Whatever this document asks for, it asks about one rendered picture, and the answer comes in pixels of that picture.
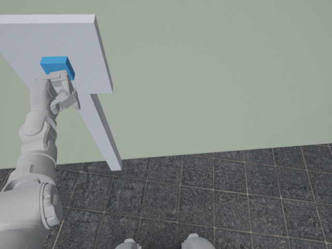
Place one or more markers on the button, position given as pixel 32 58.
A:
pixel 53 64

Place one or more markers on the panel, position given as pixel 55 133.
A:
pixel 25 39

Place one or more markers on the robot left hand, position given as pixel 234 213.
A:
pixel 43 96

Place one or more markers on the robot right thigh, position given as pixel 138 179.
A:
pixel 197 243

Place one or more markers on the right robot shin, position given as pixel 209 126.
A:
pixel 192 235

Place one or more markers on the left robot forearm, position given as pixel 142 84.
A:
pixel 37 160

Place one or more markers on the robot left upper arm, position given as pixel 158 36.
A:
pixel 27 214

